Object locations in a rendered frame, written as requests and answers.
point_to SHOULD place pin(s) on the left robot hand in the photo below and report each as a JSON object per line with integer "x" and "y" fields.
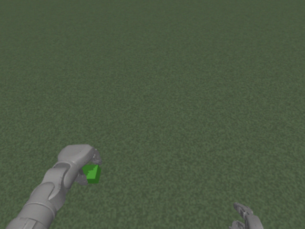
{"x": 80, "y": 155}

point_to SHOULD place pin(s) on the small box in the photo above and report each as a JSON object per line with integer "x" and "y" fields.
{"x": 92, "y": 173}

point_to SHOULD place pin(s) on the right robot hand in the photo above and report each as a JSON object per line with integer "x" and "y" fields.
{"x": 251, "y": 221}

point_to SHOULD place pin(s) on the left robot arm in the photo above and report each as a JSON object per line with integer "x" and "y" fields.
{"x": 47, "y": 198}

